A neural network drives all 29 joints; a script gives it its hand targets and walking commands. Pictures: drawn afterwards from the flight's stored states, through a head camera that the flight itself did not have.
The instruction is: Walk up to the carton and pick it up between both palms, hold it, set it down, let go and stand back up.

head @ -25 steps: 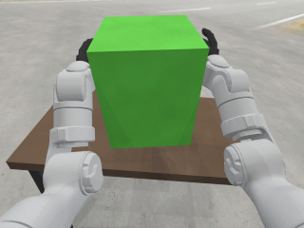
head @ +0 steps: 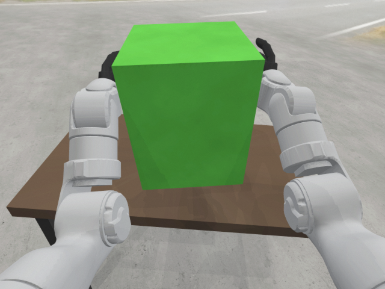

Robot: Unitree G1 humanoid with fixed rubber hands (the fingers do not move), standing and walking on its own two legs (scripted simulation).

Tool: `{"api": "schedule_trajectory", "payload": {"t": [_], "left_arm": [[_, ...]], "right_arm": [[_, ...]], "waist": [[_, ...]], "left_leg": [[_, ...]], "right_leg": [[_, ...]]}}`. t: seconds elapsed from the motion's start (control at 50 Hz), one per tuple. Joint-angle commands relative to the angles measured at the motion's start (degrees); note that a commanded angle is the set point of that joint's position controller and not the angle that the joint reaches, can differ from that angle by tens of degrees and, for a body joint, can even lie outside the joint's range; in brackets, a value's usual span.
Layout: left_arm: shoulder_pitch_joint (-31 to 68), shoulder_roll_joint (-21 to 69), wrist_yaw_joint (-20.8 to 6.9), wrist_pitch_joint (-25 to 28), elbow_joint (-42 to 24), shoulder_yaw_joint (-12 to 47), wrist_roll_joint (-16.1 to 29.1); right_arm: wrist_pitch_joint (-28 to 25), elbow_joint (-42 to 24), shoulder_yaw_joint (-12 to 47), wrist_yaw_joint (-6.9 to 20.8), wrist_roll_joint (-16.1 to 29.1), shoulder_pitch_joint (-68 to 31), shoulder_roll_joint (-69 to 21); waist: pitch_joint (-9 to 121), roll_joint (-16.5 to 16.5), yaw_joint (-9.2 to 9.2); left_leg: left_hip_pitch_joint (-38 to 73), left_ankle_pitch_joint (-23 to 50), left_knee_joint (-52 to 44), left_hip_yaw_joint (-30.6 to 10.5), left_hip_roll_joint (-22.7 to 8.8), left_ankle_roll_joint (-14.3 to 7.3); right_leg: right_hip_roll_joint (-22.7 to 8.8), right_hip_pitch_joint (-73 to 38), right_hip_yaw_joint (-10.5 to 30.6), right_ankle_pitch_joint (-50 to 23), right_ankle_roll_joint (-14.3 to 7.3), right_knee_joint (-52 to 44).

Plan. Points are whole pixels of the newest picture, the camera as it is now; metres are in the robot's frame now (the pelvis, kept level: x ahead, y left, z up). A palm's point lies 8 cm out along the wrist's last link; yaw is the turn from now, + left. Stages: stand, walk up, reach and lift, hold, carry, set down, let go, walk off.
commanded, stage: hold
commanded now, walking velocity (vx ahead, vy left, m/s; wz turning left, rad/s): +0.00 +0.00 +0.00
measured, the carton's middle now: (188, 105) +0.37 +0.01 +0.26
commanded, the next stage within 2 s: none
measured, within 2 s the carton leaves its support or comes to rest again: neither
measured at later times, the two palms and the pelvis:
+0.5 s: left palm (105, 88) +0.35 +0.16 +0.30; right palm (268, 76) +0.36 -0.13 +0.33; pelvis -0.01 +0.00 +0.00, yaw +0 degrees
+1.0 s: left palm (109, 85) +0.36 +0.15 +0.29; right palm (268, 77) +0.37 -0.13 +0.32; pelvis +0.00 +0.00 +0.00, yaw +0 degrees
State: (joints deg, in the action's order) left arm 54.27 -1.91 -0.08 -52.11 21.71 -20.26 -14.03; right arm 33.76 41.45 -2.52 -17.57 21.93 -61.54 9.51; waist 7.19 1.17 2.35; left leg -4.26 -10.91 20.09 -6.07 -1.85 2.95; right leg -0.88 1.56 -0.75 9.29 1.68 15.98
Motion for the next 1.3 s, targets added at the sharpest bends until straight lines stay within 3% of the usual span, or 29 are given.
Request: {"api": "schedule_trajectory", "payload": {"t": [0.0,0.06,0.18,0.2,0.24,0.28,0.32,0.4,0.44,0.5,0.54,0.56,0.58,0.6,0.62,0.64,0.66,0.68,0.74,0.8,0.84,0.88,0.92,0.96,1.04,1.1,1.22,1.24,1.28], "left_arm": [[43.51,33.1,-7.23,6.75,-10.06,23.46,9.72],[42.85,34.16,-6.83,6.78,-18.08,28.09,13.31],[40.28,32.73,-7.2,4.13,-16.17,25.84,11.1],[40.49,32.49,-7.6,3.98,-16.92,25.11,10.92],[45.53,34.64,-7.46,4.57,-19.61,28.37,12.44],[44.57,34.39,-6.9,4.78,-19.11,28.02,12.58],[44.99,34.68,-6.79,4.78,-16.21,27.86,12.78],[45.83,34.48,-6.97,5.11,-9.57,23.97,10.96],[50.31,34.24,-7.17,5.89,-8.19,24.41,10.96],[47.24,31.43,-8.29,6.19,0.85,19.47,7.85],[46.97,31.5,-8.36,6.67,2.3,18.77,8.43],[45.81,30.84,-8.31,6.84,2.86,17.56,8.35],[47.07,30.07,-7.84,7.6,-1.74,18.31,9.66],[49.67,30.03,-7.43,8.22,-2.07,18.99,10.02],[48.42,32.52,-6.88,8.61,-5.64,20.41,10.75],[49.79,32.19,-6.33,8.52,-5.82,21.49,10.94],[48.47,31.27,-6.73,8.15,-5.26,20.42,10.77],[45.63,30.35,-6.88,7.57,-2.34,18.62,9.52],[44.17,30.92,-6.94,7.29,-7.49,20.21,9.86],[45.0,33.49,-6.85,7.54,-11.83,23.96,11.91],[43.02,31.44,-6.95,6.64,-10.19,21.3,10.51],[46.41,33.23,-7.04,6.69,-10.19,23.12,11.35],[43.09,32.56,-6.85,6.28,-7.77,21.92,10.41],[46.75,34.21,-6.62,6.94,-11.86,24.63,12.52],[44.77,33.27,-6.6,6.57,-9.98,21.86,10.64],[45.65,32.76,-6.91,6.2,-7.09,22.83,11.33],[48.94,32.85,-7.2,7.01,-4.87,21.26,10.71],[49.01,33.74,-6.79,7.26,-6.45,21.76,10.97],[48.0,33.75,-7.01,7.0,-3.66,21.76,11.15]], "right_arm": [[1.39,-14.41,17.95,6.87,11.16,-41.67,-39.44],[1.47,-22.59,21.86,5.56,14.55,-41.09,-40.55],[4.38,-18.16,19.54,4.55,14.2,-37.29,-38.27],[4.24,-19.7,19.47,4.58,14.68,-38.55,-38.37],[3.81,-18.37,18.36,4.98,13.7,-39.5,-38.24],[4.05,-18.76,19.22,5.13,14.46,-39.59,-39.48],[3.62,-18.84,17.75,5.69,13.65,-41.86,-37.87],[3.65,-13.63,15.03,6.91,11.81,-44.66,-38.21],[3.19,-10.49,12.39,7.67,9.08,-45.45,-37.29],[3.75,-4.34,8.81,8.71,5.89,-42.76,-36.51],[2.94,-6.11,9.9,8.94,5.89,-45.7,-37.46],[2.48,-8.62,11.66,8.75,6.63,-46.9,-38.19],[2.51,-9.78,14.12,8.55,8.33,-45.36,-40.82],[2.65,-6.74,13.5,8.61,8.08,-45.74,-40.53],[1.74,-12.77,15.93,8.5,9.62,-47.08,-41.51],[2.7,-7.15,14.9,8.4,9.32,-44.04,-40.04],[2.18,-11.06,16.17,8.17,10.17,-45.77,-39.78],[3.06,-7.8,15.94,7.84,9.57,-43.41,-39.79],[2.57,-13.65,18.82,7.15,11.63,-43.46,-40.53],[2.43,-17.05,18.82,6.23,12.14,-43.36,-39.9],[3.17,-15.56,19.41,6.09,13.23,-41.58,-39.26],[3.1,-13.78,17.14,5.76,11.99,-43.03,-38.2],[2.99,-16.49,17.86,5.77,12.41,-44.35,-38.78],[3.04,-16.07,17.92,5.99,12.97,-43.39,-40.05],[3.01,-15.88,17.99,6.36,12.72,-43.99,-38.89],[3.38,-14.64,17.04,6.43,12.25,-45.02,-38.41],[2.89,-10.26,12.85,7.26,9.61,-46.11,-37.93],[2.9,-10.64,14.17,7.53,10.51,-45.63,-39.43],[2.95,-9.5,13.23,7.59,10.1,-45.23,-37.28]], "waist": [[21.74,-4.62,2.59],[29.6,-5.49,4.48],[21.57,-5.97,5.57],[22.48,-5.68,4.16],[24.99,-8.16,6.1],[25.59,-7.97,4.61],[23.39,-7.53,5.15],[19.45,-6.48,3.2],[16.99,-7.96,4.23],[10.25,-4.64,2.69],[12.04,-3.65,2.74],[15.04,-2.48,1.38],[20.08,-1.96,0.61],[19.39,-1.52,1.27],[25.16,-3.8,0.93],[21.3,-5.05,2.0],[21.53,-3.82,1.78],[19.18,-2.08,0.81],[24.14,-2.75,0.5],[27.57,-4.77,3.48],[23.01,-3.4,2.06],[21.9,-5.42,3.82],[20.94,-3.74,2.32],[24.59,-6.15,3.3],[23.68,-4.48,2.07],[21.23,-4.92,3.62],[17.23,-6.06,2.87],[20.98,-6.06,1.91],[19.58,-5.9,3.27]], "left_leg": [[2.23,16.59,0.25,5.95,4.97,1.66],[6.54,26.65,2.97,5.39,5.44,2.27],[3.48,23.81,2.54,5.06,5.2,2.99],[3.25,23.43,1.87,5.87,5.36,2.66],[3.31,22.07,1.96,5.64,5.15,3.98],[2.5,22.9,2.23,5.3,5.01,3.34],[1.84,18.74,1.36,5.54,5.01,3.48],[-3.96,9.2,-1.89,5.75,3.98,2.06],[-8.32,1.2,-4.69,5.35,3.48,1.3],[-12.08,-6.97,-7.11,6.32,3.14,-0.5],[-11.63,-5.24,-6.62,6.48,3.49,-0.76],[-10.44,-3.33,-5.75,6.72,4.04,-1.09],[-6.84,2.31,-4.47,6.25,4.74,-1.23],[-5.61,2.6,-3.95,6.29,4.61,-1.03],[-2.79,7.92,-2.56,6.1,4.56,-0.1],[-2.05,9.24,-1.83,6.26,4.86,0.89],[-1.48,9.75,-1.61,5.9,5.22,0.51],[-1.65,7.62,-2.03,6.17,5.06,-0.32],[1.56,16.41,0.0,5.83,5.24,0.35],[2.71,18.29,1.11,4.92,5.26,1.29],[2.84,19.13,1.03,5.39,5.21,1.0],[0.91,16.65,0.71,4.88,4.97,1.86],[0.31,15.18,0.4,5.42,5.03,1.74],[0.84,16.54,0.78,5.01,4.89,1.93],[-0.02,16.14,0.52,5.0,4.83,1.82],[-1.07,12.68,-0.07,5.19,5.1,1.91],[-4.81,4.62,-2.75,6.09,4.59,1.27],[-4.48,6.54,-2.43,5.65,4.23,1.19],[-5.43,6.49,-2.67,4.94,3.96,1.05]], "right_leg": [[6.73,-9.31,-0.39,-12.44,0.89,0.65],[7.07,-12.35,-0.02,-23.19,1.43,1.72],[6.98,-11.13,-0.82,-20.09,1.5,1.35],[6.87,-11.77,-0.28,-19.2,1.43,1.13],[6.84,-11.3,-0.4,-18.6,0.65,1.51],[6.98,-10.4,-0.37,-18.16,0.74,1.55],[6.93,-8.99,-0.57,-14.93,0.45,0.74],[6.8,-7.6,-0.79,-7.26,0.22,0.7],[6.51,-7.91,-0.83,-2.27,0.3,0.62],[6.02,-5.84,-0.18,4.31,0.53,-0.33],[5.99,-6.46,-0.56,2.65,0.53,0.18],[6.26,-7.19,-0.48,1.08,0.72,0.22],[5.46,-8.8,0.69,-3.23,0.99,-0.14],[5.76,-6.68,0.26,-2.26,0.77,-0.07],[6.28,-8.22,-0.21,-7.04,0.76,0.93],[5.73,-6.11,0.47,-6.49,0.75,0.52],[5.96,-6.67,0.08,-7.5,0.86,0.23],[6.04,-6.27,0.04,-4.91,1.16,-0.39],[6.62,-8.94,0.13,-13.76,1.29,0.78],[6.48,-9.53,-0.33,-15.58,1.09,0.87],[6.63,-9.19,-0.2,-15.55,1.33,0.64],[6.67,-7.84,-0.13,-12.42,0.71,0.17],[7.01,-7.79,-0.61,-11.49,1.04,-0.02],[6.65,-8.18,0.09,-13.26,0.7,0.87],[6.75,-9.65,-0.18,-13.2,0.74,0.62],[6.65,-8.29,-0.14,-10.4,0.89,0.22],[6.15,-4.33,-0.06,-3.38,0.16,-0.76],[6.32,-6.3,0.43,-5.16,0.09,-0.05],[6.39,-7.48,0.08,-6.82,0.25,0.09]]}}
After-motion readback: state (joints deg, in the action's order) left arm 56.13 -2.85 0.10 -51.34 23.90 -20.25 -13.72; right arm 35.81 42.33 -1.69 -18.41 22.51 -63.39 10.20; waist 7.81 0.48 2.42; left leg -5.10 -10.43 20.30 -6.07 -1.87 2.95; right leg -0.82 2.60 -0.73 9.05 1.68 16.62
